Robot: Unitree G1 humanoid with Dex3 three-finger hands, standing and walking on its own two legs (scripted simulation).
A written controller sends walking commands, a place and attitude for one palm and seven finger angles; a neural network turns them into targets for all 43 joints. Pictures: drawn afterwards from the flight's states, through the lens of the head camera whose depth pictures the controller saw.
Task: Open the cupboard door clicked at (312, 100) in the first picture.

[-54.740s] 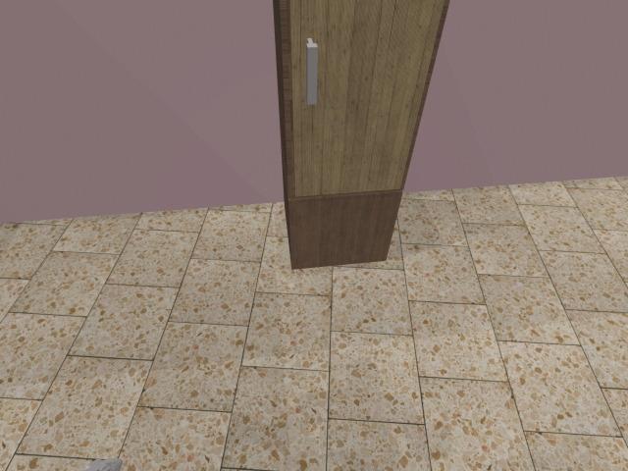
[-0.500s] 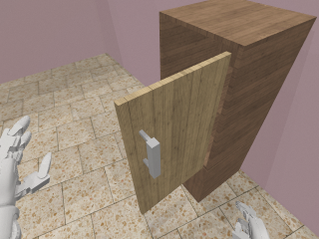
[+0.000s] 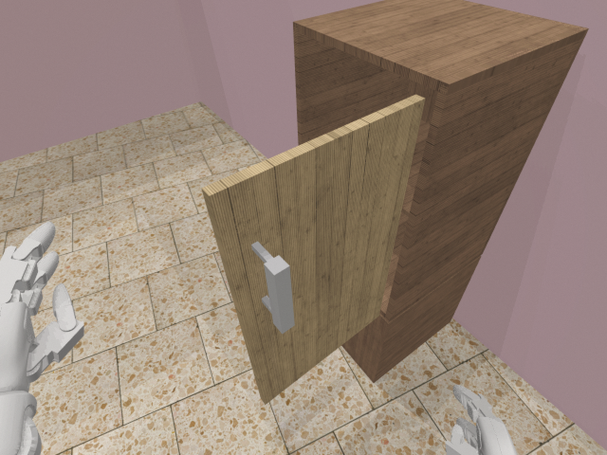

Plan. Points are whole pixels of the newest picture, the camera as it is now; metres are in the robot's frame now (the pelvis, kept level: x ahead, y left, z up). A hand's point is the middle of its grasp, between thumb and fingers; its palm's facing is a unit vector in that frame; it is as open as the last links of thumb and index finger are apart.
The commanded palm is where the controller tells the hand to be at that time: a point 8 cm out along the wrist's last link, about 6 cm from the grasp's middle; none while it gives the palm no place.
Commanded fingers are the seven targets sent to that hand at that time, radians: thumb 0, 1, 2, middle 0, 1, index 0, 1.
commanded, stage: step back with the hand held close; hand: left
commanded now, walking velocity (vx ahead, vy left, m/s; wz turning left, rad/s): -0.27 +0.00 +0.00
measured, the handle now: (271, 287) +0.32 +0.09 +0.06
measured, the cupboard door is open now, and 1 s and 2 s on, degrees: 93 93 93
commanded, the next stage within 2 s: stop stepping back and stand still in 1.30 s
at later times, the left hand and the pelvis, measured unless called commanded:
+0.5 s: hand (45, 353) +0.16 +0.28 +0.14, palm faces +0.36 -0.78 -0.52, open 7.4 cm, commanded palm +0.10 +0.32 +0.17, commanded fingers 0.00 0.90 0.90 -0.20 -0.30 -0.20 -0.30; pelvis -0.05 +0.03 -0.01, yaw -1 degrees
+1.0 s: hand out of the picture +0.09 +0.31 +0.16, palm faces +0.46 -0.77 -0.45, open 7.4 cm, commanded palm +0.02 +0.34 +0.17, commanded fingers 0.00 0.90 0.90 -0.20 -0.30 -0.20 -0.30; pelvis -0.12 +0.04 -0.01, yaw +0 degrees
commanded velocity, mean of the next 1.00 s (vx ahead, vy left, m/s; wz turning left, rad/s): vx -0.30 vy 0.00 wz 0.00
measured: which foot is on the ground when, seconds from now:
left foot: down 0.00-1.00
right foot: down 0.00-0.86, up 0.88-1.00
